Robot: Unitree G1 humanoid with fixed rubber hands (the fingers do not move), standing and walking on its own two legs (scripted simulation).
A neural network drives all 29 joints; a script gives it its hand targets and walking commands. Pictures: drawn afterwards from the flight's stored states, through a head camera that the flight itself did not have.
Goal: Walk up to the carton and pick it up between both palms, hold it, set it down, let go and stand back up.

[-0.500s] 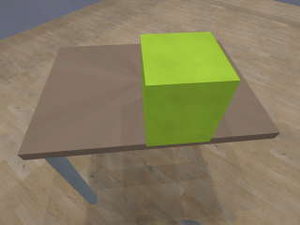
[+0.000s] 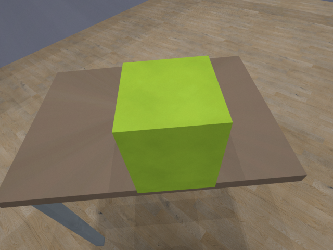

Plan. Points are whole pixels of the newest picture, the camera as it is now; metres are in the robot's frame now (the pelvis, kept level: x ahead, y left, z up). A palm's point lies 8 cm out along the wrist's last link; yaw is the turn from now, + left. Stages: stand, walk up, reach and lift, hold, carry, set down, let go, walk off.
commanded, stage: walk up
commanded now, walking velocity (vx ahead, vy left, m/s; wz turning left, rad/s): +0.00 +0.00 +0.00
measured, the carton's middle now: (171, 127) +0.39 +0.01 +0.09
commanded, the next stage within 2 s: none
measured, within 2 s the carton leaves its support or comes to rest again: neither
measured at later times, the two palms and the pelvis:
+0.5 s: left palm out of the picture -0.06 +0.20 -0.14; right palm out of the picture -0.03 -0.20 -0.15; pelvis -0.02 -0.01 +0.00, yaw +0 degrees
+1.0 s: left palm out of the picture -0.02 +0.24 -0.18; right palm out of the picture -0.06 -0.23 -0.16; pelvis -0.07 -0.01 -0.03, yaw +4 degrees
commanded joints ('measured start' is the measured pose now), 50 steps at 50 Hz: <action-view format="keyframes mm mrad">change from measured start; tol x16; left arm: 1 66 120 15 -11 3 -1 -3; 35 217 79 19 154 -10 46 -18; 42 197 180 82 73 -4 82 35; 46 -134 163 94 -46 34 121 7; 50 34 112 89 -80 26 144 -21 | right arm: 1 127 -24 0 14 3 -3 -16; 38 106 -65 15 -33 8 -52 -21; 46 433 -33 -10 10 -36 -5 -60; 50 187 -249 -64 -112 -53 -5 -101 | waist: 1 -13 -117 -121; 9 34 187 48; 22 -7 -138 94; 37 35 53 181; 44 -67 -363 -59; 46 -176 -73 -27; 47 -157 359 32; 50 -65 357 2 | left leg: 1 3 0 -11 -9 25 4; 7 183 115 -142 -351 386 39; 10 -102 90 -131 -445 98 53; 36 -39 35 -70 -394 107 40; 39 -163 82 -75 -193 456 11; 44 14 76 -10 317 -124 52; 46 128 157 -124 -81 198 95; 47 84 403 -484 -411 432 162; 50 -211 520 -495 -425 525 301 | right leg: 1 147 -286 246 -135 375 -95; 8 54 -109 120 -139 10 31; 26 42 -160 235 -311 -298 51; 36 68 -161 210 -248 -221 47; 37 69 -205 148 -94 142 64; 39 160 -232 114 -9 345 45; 43 -43 -432 293 -216 -134 -143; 46 -391 -158 3 140 -100 -23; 47 -520 16 -65 456 -313 66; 50 -329 -18 254 951 -422 100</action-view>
